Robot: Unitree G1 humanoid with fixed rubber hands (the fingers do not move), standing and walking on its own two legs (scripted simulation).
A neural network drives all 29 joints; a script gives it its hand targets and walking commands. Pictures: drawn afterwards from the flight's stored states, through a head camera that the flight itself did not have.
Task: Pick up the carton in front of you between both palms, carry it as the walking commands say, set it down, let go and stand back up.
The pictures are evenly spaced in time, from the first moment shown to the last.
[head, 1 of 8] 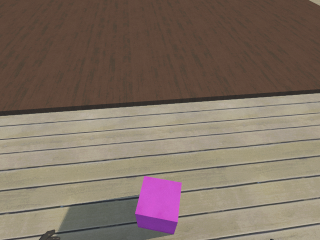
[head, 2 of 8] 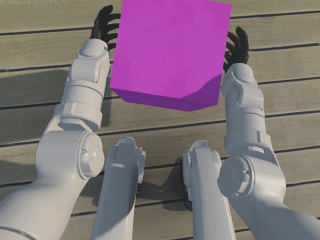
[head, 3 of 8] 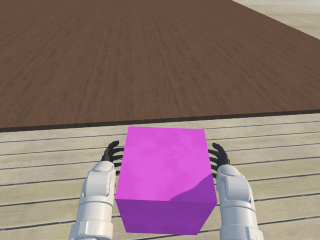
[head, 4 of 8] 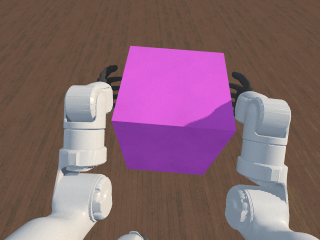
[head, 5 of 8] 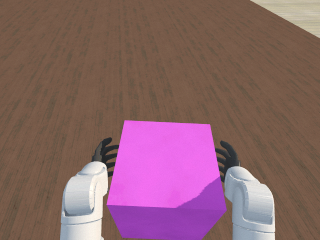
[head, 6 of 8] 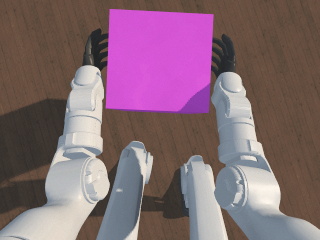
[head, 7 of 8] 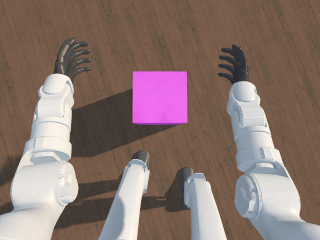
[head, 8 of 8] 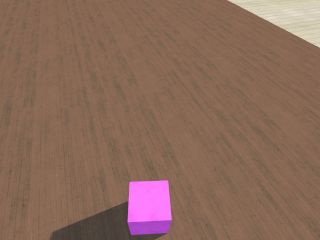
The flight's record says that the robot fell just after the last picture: no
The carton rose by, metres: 0.81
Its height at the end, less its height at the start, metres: +0.05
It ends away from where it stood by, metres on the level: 3.44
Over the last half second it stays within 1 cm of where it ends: yes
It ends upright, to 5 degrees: yes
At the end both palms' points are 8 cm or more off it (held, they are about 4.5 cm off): yes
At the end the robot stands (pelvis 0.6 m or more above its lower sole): yes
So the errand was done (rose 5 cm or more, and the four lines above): yes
